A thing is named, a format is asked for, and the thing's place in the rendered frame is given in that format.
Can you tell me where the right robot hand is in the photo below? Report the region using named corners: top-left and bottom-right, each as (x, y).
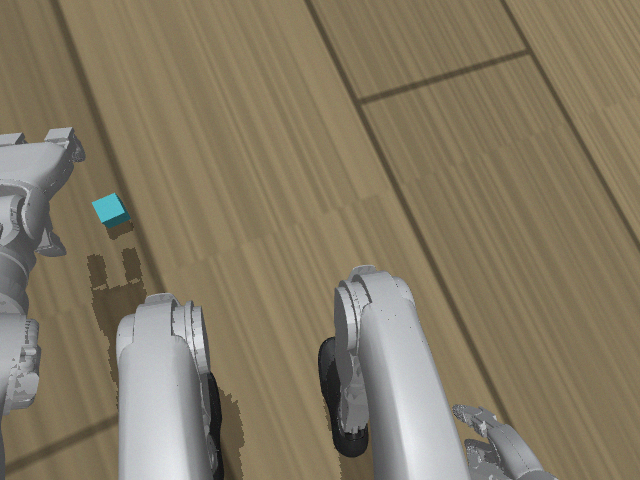
top-left (452, 404), bottom-right (545, 480)

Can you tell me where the left robot arm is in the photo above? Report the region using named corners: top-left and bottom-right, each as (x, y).
top-left (0, 179), bottom-right (50, 480)

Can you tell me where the left robot hand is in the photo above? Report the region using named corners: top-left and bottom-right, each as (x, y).
top-left (0, 127), bottom-right (86, 257)

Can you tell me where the right robot foot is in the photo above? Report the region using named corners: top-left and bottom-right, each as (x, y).
top-left (318, 337), bottom-right (369, 458)

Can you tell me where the left robot foot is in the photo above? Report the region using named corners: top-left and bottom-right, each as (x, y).
top-left (207, 371), bottom-right (224, 480)

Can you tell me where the cube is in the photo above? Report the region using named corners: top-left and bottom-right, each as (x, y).
top-left (92, 193), bottom-right (131, 228)

